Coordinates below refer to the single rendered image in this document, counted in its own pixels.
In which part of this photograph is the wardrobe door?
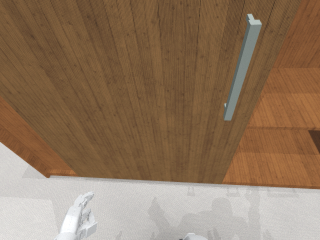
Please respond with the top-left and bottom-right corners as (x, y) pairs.
(0, 96), (72, 170)
(0, 0), (302, 184)

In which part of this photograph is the robot left hand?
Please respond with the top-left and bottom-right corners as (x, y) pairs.
(59, 191), (98, 240)

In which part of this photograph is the handle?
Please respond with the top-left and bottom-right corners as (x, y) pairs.
(223, 14), (262, 121)

